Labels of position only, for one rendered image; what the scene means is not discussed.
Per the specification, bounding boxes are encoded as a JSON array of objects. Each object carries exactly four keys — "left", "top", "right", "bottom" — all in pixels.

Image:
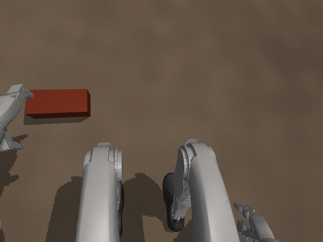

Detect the carton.
[{"left": 25, "top": 89, "right": 91, "bottom": 119}]

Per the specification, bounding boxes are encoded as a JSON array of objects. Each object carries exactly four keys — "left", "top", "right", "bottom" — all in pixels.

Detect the right robot foot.
[{"left": 163, "top": 172, "right": 185, "bottom": 232}]

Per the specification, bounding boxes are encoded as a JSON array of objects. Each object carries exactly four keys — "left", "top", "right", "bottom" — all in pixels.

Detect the right robot hand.
[{"left": 234, "top": 203, "right": 274, "bottom": 242}]

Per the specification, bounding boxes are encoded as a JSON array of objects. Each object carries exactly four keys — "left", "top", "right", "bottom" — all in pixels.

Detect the left robot hand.
[{"left": 0, "top": 84, "right": 34, "bottom": 151}]

